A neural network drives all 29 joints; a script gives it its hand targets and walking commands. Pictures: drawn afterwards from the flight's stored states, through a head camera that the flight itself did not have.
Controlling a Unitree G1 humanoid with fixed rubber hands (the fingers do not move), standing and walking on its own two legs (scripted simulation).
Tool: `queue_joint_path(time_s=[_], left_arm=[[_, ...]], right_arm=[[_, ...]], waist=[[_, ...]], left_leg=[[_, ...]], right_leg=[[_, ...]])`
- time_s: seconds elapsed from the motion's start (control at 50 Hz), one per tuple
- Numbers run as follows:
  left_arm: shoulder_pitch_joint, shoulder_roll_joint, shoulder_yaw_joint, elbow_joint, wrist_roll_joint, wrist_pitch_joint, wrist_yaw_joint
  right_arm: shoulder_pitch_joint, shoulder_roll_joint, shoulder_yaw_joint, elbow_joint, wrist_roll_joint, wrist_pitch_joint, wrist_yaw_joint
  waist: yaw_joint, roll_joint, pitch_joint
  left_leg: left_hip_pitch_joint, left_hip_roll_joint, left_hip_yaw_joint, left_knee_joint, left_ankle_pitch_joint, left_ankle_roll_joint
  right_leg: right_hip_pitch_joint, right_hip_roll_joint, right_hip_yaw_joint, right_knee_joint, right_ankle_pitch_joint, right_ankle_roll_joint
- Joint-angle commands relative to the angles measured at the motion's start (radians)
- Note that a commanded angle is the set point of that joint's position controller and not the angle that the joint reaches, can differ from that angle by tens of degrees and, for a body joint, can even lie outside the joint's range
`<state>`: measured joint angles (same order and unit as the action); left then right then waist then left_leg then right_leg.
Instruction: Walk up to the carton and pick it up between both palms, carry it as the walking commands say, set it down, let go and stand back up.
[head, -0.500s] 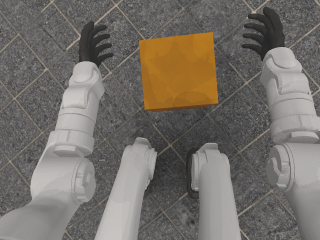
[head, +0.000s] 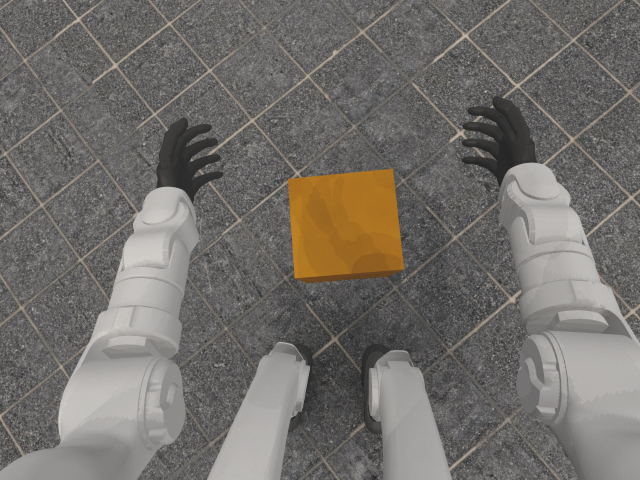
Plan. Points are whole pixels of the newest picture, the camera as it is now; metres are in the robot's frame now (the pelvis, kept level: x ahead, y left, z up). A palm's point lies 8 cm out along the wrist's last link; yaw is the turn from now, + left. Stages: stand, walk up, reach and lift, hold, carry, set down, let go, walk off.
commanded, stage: set down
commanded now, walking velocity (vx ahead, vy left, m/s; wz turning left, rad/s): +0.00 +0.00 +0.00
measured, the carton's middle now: (344, 233) +0.47 +0.01 -0.51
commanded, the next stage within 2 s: let go in 0.08 s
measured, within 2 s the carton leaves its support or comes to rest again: neither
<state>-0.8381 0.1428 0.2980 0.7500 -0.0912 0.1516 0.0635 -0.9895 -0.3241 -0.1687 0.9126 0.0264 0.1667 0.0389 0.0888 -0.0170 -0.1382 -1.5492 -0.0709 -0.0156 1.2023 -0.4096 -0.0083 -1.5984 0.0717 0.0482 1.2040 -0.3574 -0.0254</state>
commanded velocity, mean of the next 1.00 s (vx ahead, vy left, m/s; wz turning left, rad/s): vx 0.00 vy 0.00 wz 0.00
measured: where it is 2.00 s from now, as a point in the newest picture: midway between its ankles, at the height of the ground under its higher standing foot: (334, 402)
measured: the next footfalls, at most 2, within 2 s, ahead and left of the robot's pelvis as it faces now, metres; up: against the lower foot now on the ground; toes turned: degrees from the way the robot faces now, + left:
none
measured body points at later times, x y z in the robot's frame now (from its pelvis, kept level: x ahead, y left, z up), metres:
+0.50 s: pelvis +0.04 +0.01 +0.08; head +0.27 +0.00 +0.47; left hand +0.35 +0.23 -0.04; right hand +0.38 -0.20 -0.05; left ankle +0.05 +0.12 -0.60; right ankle +0.07 -0.09 -0.60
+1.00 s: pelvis +0.08 +0.01 +0.14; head +0.12 +0.00 +0.59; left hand +0.23 +0.24 +0.05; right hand +0.25 -0.22 +0.05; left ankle +0.05 +0.12 -0.60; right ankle +0.07 -0.09 -0.60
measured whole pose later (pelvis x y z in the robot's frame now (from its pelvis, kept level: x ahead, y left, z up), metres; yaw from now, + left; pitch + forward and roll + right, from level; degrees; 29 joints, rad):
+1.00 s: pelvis +0.08 +0.01 +0.14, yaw +0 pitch +1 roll +0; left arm 0.26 0.20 0.01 0.44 -0.01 0.05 -0.06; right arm 0.22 -0.20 -0.06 0.46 -0.03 0.05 0.05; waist 0.03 0.02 0.06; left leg -0.21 -0.05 -0.08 0.47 -0.29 0.02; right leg -0.24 0.06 0.04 0.46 -0.25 -0.03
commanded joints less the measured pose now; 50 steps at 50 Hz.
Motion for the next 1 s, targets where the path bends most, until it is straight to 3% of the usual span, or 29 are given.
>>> queue_joint_path(time_s=[0.0,0.04,0.06,0.1,0.12,0.16,0.18,0.2,0.22,0.26,0.28,0.32,0.38,0.4,0.44,0.46,0.48,0.5,0.54,0.62,0.64,0.68,0.7,0.72,0.8,0.84,0.86,0.9,0.98], left_arm=[[-0.212,0.026,0.003,-0.052,0.011,-0.055,-0.026],[-0.213,0.020,0.009,0.002,0.052,-0.063,-0.025],[-0.218,0.037,0.052,0.003,0.092,-0.078,-0.019],[-0.092,0.083,0.140,0.062,0.193,-0.095,0.004],[-0.198,0.074,0.110,0.005,0.175,-0.111,-0.001],[-0.176,0.044,0.081,-0.109,0.186,-0.133,-0.002],[-0.090,0.064,0.081,-0.126,0.197,-0.141,-0.002],[-0.095,0.083,0.035,-0.090,0.158,-0.135,-0.022],[0.015,0.133,0.081,-0.114,0.181,-0.144,-0.024],[0.153,0.158,0.052,-0.143,0.169,-0.131,-0.052],[0.169,0.141,0.002,-0.305,0.155,-0.153,-0.064],[0.219,0.144,-0.045,-0.261,0.157,-0.128,-0.090],[0.374,0.133,-0.117,-0.417,0.104,-0.123,-0.115],[0.279,0.162,-0.098,-0.422,0.122,-0.123,-0.108],[0.489,0.185,-0.089,-0.442,0.146,-0.132,-0.111],[0.477,0.127,-0.142,-0.447,0.110,-0.129,-0.119],[0.601,0.104,-0.165,-0.368,0.114,-0.130,-0.113],[0.524,0.091,-0.168,-0.343,0.094,-0.135,-0.120],[0.616,0.087,-0.159,-0.322,0.082,-0.141,-0.123],[0.903,0.096,-0.226,-0.334,0.103,-0.171,-0.107],[0.737,0.112,-0.231,-0.304,0.072,-0.171,-0.104],[0.925,0.083,-0.223,-0.296,0.087,-0.165,-0.102],[0.811,0.106,-0.211,-0.350,0.082,-0.170,-0.104],[0.996,0.092,-0.243,-0.328,0.092,-0.180,-0.102],[0.938,0.123,-0.247,-0.463,0.081,-0.186,-0.108],[1.011,0.128,-0.244,-0.443,0.083,-0.175,-0.111],[1.015,0.151,-0.233,-0.430,0.071,-0.167,-0.120],[0.988,0.170,-0.239,-0.457,0.087,-0.154,-0.118],[0.994,0.186,-0.216,-0.446,0.100,-0.107,-0.125]], right_arm=[[-0.263,-0.165,-0.111,-0.102,-0.102,-0.078,-0.008],[-0.250,-0.050,-0.059,-0.030,-0.078,-0.077,0.013],[-0.161,-0.012,-0.086,0.037,-0.090,-0.082,0.013],[-0.227,-0.092,-0.135,-0.035,-0.103,-0.109,0.010],[-0.195,0.014,-0.069,0.019,-0.078,-0.109,0.014],[-0.185,-0.054,-0.105,-0.069,-0.111,-0.131,-0.001],[-0.114,0.001,-0.062,-0.088,-0.093,-0.127,-0.008],[-0.156,0.008,-0.058,-0.135,-0.129,-0.129,-0.020],[-0.098,-0.034,-0.113,-0.194,-0.153,-0.129,-0.047],[0.030,-0.017,-0.126,-0.292,-0.193,-0.116,-0.078],[0.173,0.011,-0.104,-0.309,-0.191,-0.111,-0.101],[0.200,0.050,-0.101,-0.371,-0.192,-0.107,-0.124],[0.357,0.046,-0.007,-0.594,-0.134,-0.106,-0.111],[0.273,0.059,-0.032,-0.576,-0.094,-0.115,-0.109],[0.467,0.060,-0.008,-0.610,-0.081,-0.126,-0.095],[0.529,0.055,-0.004,-0.579,-0.090,-0.133,-0.077],[0.578,0.029,0.005,-0.546,-0.078,-0.139,-0.063],[0.550,0.041,0.022,-0.498,-0.069,-0.142,-0.054],[0.624,0.035,0.026,-0.468,-0.062,-0.152,-0.038],[0.900,0.058,0.073,-0.465,-0.047,-0.175,-0.015],[0.801,0.085,0.087,-0.403,-0.013,-0.176,-0.015],[0.921,0.024,0.041,-0.403,-0.070,-0.177,-0.012],[0.862,0.050,0.058,-0.419,-0.060,-0.172,-0.003],[0.980,0.035,0.050,-0.466,-0.087,-0.181,-0.013],[1.037,0.017,0.042,-0.540,-0.065,-0.199,-0.009],[1.075,-0.010,0.025,-0.574,-0.070,-0.187,-0.001],[1.107,0.002,0.039,-0.586,-0.060,-0.182,-0.005],[1.141,0.003,0.040,-0.587,-0.062,-0.156,0.001],[1.096,-0.006,0.075,-0.633,-0.046,-0.111,0.022]], waist=[[-0.083,-0.121,-0.766],[-0.018,-0.100,-0.643],[-0.030,-0.072,-0.593],[0.093,0.013,-0.650],[0.057,-0.033,-0.637],[0.065,0.023,-0.851],[0.091,-0.013,-0.914],[0.026,-0.108,-0.951],[0.018,-0.124,-1.007],[-0.011,-0.196,-1.041],[-0.040,-0.194,-1.232],[-0.043,-0.144,-1.023],[-0.029,-0.096,-1.044],[-0.012,-0.053,-0.816],[0.015,-0.027,-0.741],[-0.030,-0.022,-0.747],[0.005,0.045,-0.611],[-0.037,0.027,-0.515],[-0.037,-0.002,-0.401],[-0.012,0.108,-0.370],[-0.054,0.098,-0.228],[-0.057,0.060,-0.186],[-0.031,0.020,-0.160],[-0.047,0.012,-0.162],[-0.082,0.032,-0.080],[-0.060,0.023,-0.129],[-0.083,-0.025,-0.119],[-0.090,0.043,-0.023],[-0.056,-0.034,0.135]], left_leg=[[0.323,0.018,0.020,-0.193,0.280,-0.040],[0.315,0.015,0.028,-0.239,0.251,-0.032],[0.330,0.012,0.035,-0.241,0.295,-0.039],[0.419,0.017,0.028,-0.277,0.379,-0.059],[0.388,0.023,0.031,-0.294,0.377,-0.053],[0.446,0.017,0.047,-0.261,0.426,-0.065],[0.485,0.012,0.040,-0.280,0.483,-0.050],[0.421,0.012,0.036,-0.268,0.401,-0.037],[0.424,0.003,0.034,-0.270,0.502,-0.044],[0.403,-0.001,0.045,-0.302,0.428,-0.040],[0.495,-0.010,0.043,-0.294,0.517,-0.039],[0.571,-0.003,0.026,-0.342,0.495,-0.030],[0.784,0.007,0.016,-0.351,0.559,-0.014],[0.772,0.022,0.000,-0.393,0.502,-0.009],[0.840,0.022,-0.003,-0.437,0.539,-0.019],[0.918,0.037,-0.018,-0.441,0.534,-0.015],[0.974,0.038,-0.017,-0.483,0.515,-0.030],[0.924,0.055,-0.022,-0.498,0.445,-0.021],[0.943,0.051,-0.018,-0.536,0.460,-0.018],[1.150,0.071,-0.059,-0.604,0.571,-0.051],[1.134,0.079,-0.075,-0.604,0.501,-0.033],[1.196,0.082,-0.062,-0.663,0.529,-0.052],[1.157,0.083,-0.062,-0.671,0.477,-0.042],[1.217,0.080,-0.060,-0.707,0.510,-0.038],[1.262,0.065,-0.055,-0.772,0.423,-0.043],[1.317,0.078,-0.066,-0.757,0.526,-0.054],[1.311,0.055,-0.044,-0.750,0.492,-0.035],[1.320,0.074,-0.044,-0.801,0.366,-0.023],[1.289,0.050,-0.016,-0.829,0.241,-0.006]], right_leg=[[0.713,-0.022,0.008,-0.190,0.290,0.028],[0.632,-0.024,0.001,-0.198,0.230,0.029],[0.570,-0.027,0.004,-0.214,0.256,0.031],[0.614,-0.026,0.016,-0.212,0.297,0.029],[0.634,-0.027,0.012,-0.233,0.332,0.036],[0.775,-0.030,0.048,-0.233,0.421,0.019],[0.887,-0.028,0.046,-0.216,0.509,0.034],[0.966,-0.037,0.037,-0.223,0.529,0.047],[1.098,-0.037,0.056,-0.205,0.716,0.053],[1.281,-0.046,0.051,-0.225,0.791,0.065],[1.415,-0.043,0.067,-0.222,0.876,0.062],[1.246,-0.043,0.056,-0.299,0.762,0.064],[1.306,-0.033,0.041,-0.308,0.713,0.054],[1.123,-0.031,0.041,-0.350,0.579,0.046],[1.232,-0.036,0.053,-0.407,0.613,0.041],[1.181,-0.036,0.035,-0.423,0.551,0.038],[1.101,-0.040,0.014,-0.448,0.441,0.034],[1.079,-0.037,0.008,-0.466,0.377,0.027],[1.064,-0.034,0.002,-0.531,0.366,0.025],[1.146,-0.040,-0.029,-0.563,0.355,0.012],[1.056,-0.044,-0.025,-0.591,0.272,0.016],[1.185,-0.039,-0.022,-0.642,0.310,0.013],[1.203,-0.034,-0.020,-0.642,0.284,0.025],[1.306,-0.023,-0.035,-0.651,0.346,0.031],[1.442,-0.019,-0.014,-0.718,0.336,0.014],[1.498,-0.008,-0.035,-0.716,0.368,0.021],[1.554,-0.013,-0.021,-0.730,0.414,0.029],[1.563,-0.017,-0.035,-0.733,0.329,0.033],[1.561,-0.035,-0.022,-0.781,0.226,0.044]])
